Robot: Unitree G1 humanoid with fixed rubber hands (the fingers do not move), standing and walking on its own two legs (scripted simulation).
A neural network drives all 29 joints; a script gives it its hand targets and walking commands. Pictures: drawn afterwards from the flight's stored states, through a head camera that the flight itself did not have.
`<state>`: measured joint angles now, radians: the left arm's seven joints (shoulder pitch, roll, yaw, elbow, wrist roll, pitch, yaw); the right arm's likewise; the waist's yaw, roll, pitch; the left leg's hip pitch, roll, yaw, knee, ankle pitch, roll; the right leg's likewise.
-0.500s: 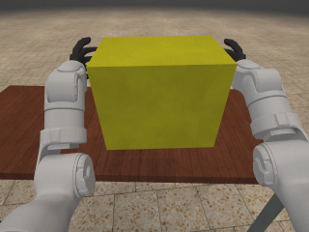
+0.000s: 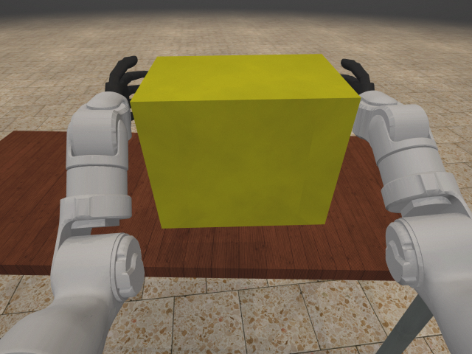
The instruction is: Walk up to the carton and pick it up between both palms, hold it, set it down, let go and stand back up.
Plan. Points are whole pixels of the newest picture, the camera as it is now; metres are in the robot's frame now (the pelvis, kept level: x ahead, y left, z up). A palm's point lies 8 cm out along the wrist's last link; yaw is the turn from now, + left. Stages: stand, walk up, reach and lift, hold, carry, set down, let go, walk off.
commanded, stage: set down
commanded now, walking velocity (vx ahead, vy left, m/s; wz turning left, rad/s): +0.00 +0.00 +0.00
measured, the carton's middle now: (241, 141) +0.39 +0.00 +0.23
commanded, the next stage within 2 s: none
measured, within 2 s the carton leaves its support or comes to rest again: neither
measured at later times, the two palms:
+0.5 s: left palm (121, 100) +0.42 +0.20 +0.29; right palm (339, 106) +0.42 -0.17 +0.28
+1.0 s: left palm (137, 115) +0.42 +0.18 +0.27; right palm (355, 123) +0.39 -0.19 +0.26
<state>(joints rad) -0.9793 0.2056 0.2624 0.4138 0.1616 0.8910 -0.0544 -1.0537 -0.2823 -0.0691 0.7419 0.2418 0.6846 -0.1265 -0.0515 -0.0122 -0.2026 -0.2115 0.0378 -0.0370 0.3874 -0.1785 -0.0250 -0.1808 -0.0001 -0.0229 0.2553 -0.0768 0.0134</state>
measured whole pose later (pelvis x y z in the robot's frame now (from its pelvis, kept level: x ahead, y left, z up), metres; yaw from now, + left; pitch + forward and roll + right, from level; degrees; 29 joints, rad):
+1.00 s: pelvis +0.01 +0.00 +0.00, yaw +0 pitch -1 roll -2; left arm -0.92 0.17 0.35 0.41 0.25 0.62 -0.12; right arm -0.95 -0.15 -0.21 0.75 0.14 0.30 -0.11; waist -0.13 -0.05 -0.10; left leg -0.19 0.04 -0.04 0.39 -0.19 -0.02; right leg -0.14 0.00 -0.02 0.23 -0.08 0.02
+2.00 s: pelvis +0.02 +0.00 +0.00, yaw +0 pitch +0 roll -2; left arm -0.94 0.20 0.36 0.75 0.25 0.33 -0.14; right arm -0.85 -0.03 -0.39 0.76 -0.08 0.18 -0.10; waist -0.14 -0.06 -0.04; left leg -0.18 0.03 -0.04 0.37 -0.20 -0.02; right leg -0.14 0.00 -0.02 0.23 -0.09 0.02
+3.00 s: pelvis +0.04 +0.01 +0.00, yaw +0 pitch +1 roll -2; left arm -0.92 0.20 0.36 0.85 0.26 0.21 -0.16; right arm -0.77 0.04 -0.45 0.74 -0.16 0.10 -0.10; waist -0.14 -0.06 0.00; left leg -0.17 0.03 -0.04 0.36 -0.22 -0.02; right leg -0.14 -0.01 -0.02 0.23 -0.12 0.03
